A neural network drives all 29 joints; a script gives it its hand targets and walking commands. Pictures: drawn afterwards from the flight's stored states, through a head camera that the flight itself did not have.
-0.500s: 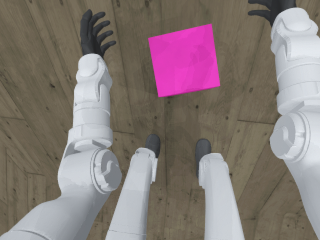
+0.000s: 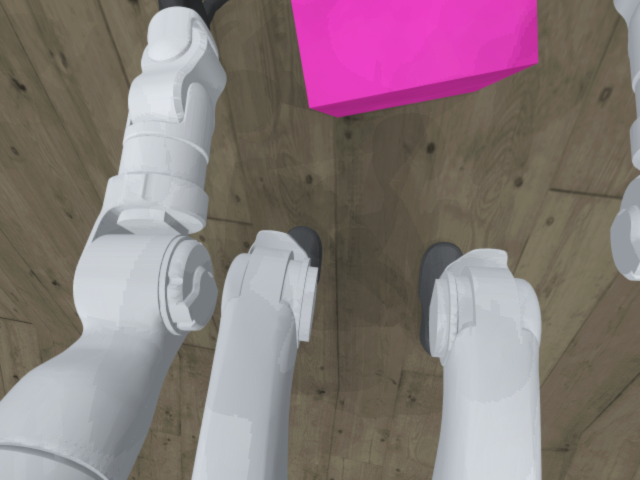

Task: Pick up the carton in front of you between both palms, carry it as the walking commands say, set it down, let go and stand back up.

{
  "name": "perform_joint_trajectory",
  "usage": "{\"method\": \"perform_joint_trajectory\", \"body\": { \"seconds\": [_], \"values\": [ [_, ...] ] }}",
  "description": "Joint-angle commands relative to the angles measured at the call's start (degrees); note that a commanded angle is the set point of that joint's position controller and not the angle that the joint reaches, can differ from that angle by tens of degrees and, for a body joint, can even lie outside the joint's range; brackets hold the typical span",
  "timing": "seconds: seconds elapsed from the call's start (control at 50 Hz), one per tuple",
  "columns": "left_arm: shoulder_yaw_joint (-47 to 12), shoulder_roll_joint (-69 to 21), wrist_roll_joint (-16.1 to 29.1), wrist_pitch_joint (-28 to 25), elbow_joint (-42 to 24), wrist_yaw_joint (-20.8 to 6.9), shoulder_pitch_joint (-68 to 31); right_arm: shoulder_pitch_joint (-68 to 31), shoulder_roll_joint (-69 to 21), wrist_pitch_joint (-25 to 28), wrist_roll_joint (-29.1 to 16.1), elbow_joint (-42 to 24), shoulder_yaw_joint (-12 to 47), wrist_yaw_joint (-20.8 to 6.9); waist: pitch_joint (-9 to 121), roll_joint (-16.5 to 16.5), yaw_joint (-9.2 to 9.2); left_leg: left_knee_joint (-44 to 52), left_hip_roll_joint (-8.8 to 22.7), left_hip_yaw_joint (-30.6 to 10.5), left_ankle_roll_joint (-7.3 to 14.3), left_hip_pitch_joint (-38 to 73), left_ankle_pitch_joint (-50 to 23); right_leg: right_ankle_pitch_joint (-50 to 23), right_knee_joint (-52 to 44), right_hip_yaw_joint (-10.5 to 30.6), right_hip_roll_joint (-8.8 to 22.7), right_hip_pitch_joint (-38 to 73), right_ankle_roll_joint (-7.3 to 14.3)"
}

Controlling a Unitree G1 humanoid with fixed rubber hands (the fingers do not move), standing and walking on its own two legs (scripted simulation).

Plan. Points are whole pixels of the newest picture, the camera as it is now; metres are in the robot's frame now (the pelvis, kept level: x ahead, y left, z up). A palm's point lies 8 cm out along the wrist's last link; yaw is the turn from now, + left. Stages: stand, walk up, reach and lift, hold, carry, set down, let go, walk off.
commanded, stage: reach and lift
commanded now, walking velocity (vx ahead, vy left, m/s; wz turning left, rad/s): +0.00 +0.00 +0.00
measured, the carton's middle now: (399, 9) +0.56 -0.03 -0.30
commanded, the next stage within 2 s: none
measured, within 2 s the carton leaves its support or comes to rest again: leaves its support in 1.04 s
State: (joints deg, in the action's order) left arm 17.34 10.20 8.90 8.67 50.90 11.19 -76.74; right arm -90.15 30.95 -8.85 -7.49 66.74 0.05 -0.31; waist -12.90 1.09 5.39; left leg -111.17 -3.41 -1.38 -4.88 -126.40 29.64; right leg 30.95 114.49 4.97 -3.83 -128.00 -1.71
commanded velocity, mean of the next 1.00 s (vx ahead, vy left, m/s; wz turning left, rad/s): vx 0.00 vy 0.00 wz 0.00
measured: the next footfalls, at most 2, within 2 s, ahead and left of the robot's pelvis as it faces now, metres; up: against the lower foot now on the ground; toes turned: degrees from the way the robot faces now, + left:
none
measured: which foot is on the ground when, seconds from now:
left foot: down 0.00-1.00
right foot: down 0.00-1.00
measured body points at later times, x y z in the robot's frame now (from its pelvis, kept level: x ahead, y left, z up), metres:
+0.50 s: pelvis +0.00 +0.00 -0.06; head +0.38 -0.04 +0.18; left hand +0.55 +0.15 -0.24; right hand +0.59 -0.20 -0.24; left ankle +0.12 +0.13 -0.39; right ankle +0.10 -0.12 -0.39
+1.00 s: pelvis +0.00 +0.00 -0.06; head +0.38 -0.04 +0.18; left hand +0.56 +0.14 -0.23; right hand +0.59 -0.17 -0.23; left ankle +0.12 +0.13 -0.39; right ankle +0.10 -0.12 -0.39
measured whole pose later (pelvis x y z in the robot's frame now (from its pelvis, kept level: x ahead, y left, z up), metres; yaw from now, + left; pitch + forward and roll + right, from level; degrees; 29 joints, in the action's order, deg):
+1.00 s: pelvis +0.00 +0.00 -0.06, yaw +0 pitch +36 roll +4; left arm 24.0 8.9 1.6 10.6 57.0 8.4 -84.2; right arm -92.0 21.8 -11.4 0.6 66.7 -5.2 -0.7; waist -21.9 3.1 1.7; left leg -124.9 -4.7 -1.9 -5.6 -128.4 33.0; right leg 35.3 128.4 3.2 -1.6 -129.4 -0.3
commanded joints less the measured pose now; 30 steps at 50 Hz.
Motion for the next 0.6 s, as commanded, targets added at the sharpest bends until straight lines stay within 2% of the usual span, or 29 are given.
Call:
{"method": "perform_joint_trajectory", "body": {
  "seconds": [0.0, 0.1, 0.16, 0.2, 0.3, 0.36, 0.46, 0.58],
  "values": [
    [0.4, 6.6, -0.3, -0.9, -1.8, -0.3, -16.9, -20.6, 6.3, 0.9, -0.1, -1.5, -0.1, -0.6, 66.4, -9.8, 1.28, 4.4, 1.1, 7.7, -0.2, 31.6, -10.6, -8.8, -8.2, -4.4, 2.9, 37.5, 1.0],
    [1.1, 7.8, -1.7, -2.6, 3.3, -1.0, -20.6, -22.9, 7.3, 2.5, 0.0, 2.1, 0.2, -0.8, 59.6, -7.6, 0.70, -0.2, 1.3, 7.0, -0.1, 30.8, -11.5, -8.8, -3.8, -3.5, 3.6, 32.5, 1.0],
    [0.5, 9.1, -1.4, -4.0, 3.0, -0.9, -23.4, -25.4, 8.0, 3.8, -1.1, -0.3, 0.8, -0.4, 59.9, -6.7, 0.46, -2.7, 1.1, 6.6, 0.4, 32.1, -14.3, -11.3, -1.3, -3.4, 3.7, 31.8, 1.0],
    [0.0, 9.3, -1.0, -4.7, 2.6, -0.9, -24.3, -26.0, 8.1, 4.5, -1.7, -1.2, 1.5, 0.2, 60.3, -6.8, 0.35, -4.2, 0.9, 6.5, 0.6, 31.9, -18.0, -15.4, 0.6, -3.1, 3.6, 33.7, 0.9],
    [-3.9, 7.6, 2.4, -6.2, 4.1, -0.9, -20.3, -22.5, 6.3, 5.9, -3.2, -1.2, 2.9, 1.4, 64.4, -7.3, -1.58, -7.4, 0.3, 6.2, 1.0, 34.7, -25.1, -23.5, 3.1, -3.2, 3.3, 37.3, 0.7],
    [-5.0, 7.1, 3.4, -6.5, 4.3, -0.6, -17.3, -20.0, 4.9, 6.2, -3.8, -2.3, 3.3, 1.9, 67.2, -7.6, -1.58, -7.8, -0.2, 6.4, 1.1, 35.2, -26.6, -25.6, 3.5, -3.5, 3.1, 39.0, 0.6],
    [-3.5, 7.4, 2.3, -6.3, 6.2, -0.3, -15.8, -17.7, 2.8, 5.4, -3.6, -0.5, 3.4, 1.7, 61.0, -8.0, -0.43, -6.4, -0.2, 6.8, 0.9, 29.2, -20.6, -19.7, 2.2, -3.2, 3.2, 35.6, 0.6],
    [-3.1, 6.6, 1.5, -6.3, 5.8, -0.8, -19.8, -20.1, 1.4, 5.2, -3.2, 0.5, 3.2, 1.4, 56.9, -6.9, -0.93, -5.5, -0.1, 6.6, 0.8, 28.3, -16.1, -13.9, 0.6, -3.1, 3.2, 32.2, 0.9]
  ]
}}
